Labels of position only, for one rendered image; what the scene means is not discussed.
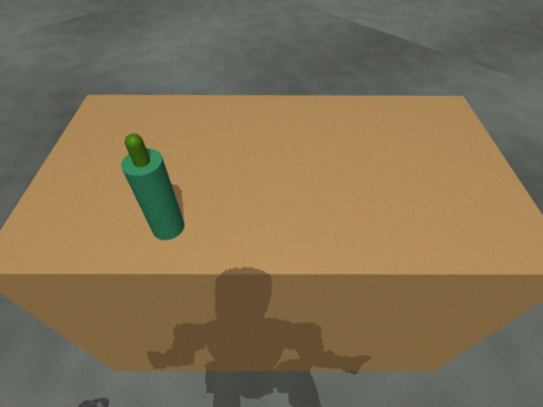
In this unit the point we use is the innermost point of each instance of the bottle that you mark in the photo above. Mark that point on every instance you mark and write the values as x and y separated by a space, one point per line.
146 173

